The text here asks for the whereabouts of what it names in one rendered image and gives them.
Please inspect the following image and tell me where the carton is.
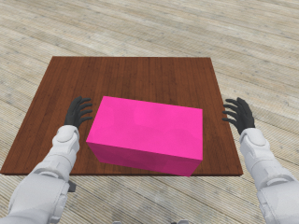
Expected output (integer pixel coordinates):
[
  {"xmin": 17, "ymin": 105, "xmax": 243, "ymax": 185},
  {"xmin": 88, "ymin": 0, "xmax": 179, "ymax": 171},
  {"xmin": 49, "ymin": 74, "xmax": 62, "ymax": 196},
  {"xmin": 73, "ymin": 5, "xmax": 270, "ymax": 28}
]
[{"xmin": 86, "ymin": 96, "xmax": 203, "ymax": 177}]

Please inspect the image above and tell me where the robot right upper arm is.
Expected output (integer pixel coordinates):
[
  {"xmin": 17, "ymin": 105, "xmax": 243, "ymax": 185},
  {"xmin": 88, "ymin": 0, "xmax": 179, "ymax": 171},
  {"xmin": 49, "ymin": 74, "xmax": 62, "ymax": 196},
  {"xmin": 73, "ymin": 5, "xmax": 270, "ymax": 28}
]
[{"xmin": 256, "ymin": 180, "xmax": 299, "ymax": 224}]

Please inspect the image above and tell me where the robot left forearm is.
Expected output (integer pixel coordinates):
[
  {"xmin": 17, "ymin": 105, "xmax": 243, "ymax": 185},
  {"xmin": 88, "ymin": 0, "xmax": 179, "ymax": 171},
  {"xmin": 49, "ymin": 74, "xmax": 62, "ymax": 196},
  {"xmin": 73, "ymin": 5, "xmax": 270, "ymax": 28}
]
[{"xmin": 7, "ymin": 125, "xmax": 80, "ymax": 214}]

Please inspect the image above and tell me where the robot left hand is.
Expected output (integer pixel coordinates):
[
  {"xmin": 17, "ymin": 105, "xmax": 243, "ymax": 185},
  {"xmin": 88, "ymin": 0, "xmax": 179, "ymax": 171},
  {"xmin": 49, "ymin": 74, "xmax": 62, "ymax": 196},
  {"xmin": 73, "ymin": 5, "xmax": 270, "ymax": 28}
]
[{"xmin": 64, "ymin": 95, "xmax": 93, "ymax": 129}]

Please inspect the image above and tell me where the robot right hand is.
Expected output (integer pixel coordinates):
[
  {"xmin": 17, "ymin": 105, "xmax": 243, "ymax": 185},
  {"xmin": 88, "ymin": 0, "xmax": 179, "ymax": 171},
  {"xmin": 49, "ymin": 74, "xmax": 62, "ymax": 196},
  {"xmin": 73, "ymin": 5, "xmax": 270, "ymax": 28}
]
[{"xmin": 222, "ymin": 97, "xmax": 256, "ymax": 135}]

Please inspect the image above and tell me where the robot right forearm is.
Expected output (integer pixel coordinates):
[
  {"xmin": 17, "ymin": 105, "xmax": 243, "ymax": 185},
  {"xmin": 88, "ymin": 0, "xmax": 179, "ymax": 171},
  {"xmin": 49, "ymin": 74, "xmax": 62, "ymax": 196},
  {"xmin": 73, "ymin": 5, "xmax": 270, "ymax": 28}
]
[{"xmin": 239, "ymin": 128, "xmax": 299, "ymax": 191}]

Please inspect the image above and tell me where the table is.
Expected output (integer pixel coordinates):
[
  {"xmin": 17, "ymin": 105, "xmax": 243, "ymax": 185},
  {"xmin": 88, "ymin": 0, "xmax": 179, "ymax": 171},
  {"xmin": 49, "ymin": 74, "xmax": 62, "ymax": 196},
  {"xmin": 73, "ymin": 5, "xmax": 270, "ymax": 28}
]
[{"xmin": 0, "ymin": 56, "xmax": 244, "ymax": 192}]

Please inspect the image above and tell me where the robot left upper arm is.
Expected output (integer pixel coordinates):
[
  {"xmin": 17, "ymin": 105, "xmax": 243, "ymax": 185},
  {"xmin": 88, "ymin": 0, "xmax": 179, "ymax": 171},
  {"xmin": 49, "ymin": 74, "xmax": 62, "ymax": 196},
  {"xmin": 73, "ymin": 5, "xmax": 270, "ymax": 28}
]
[{"xmin": 0, "ymin": 173, "xmax": 70, "ymax": 224}]

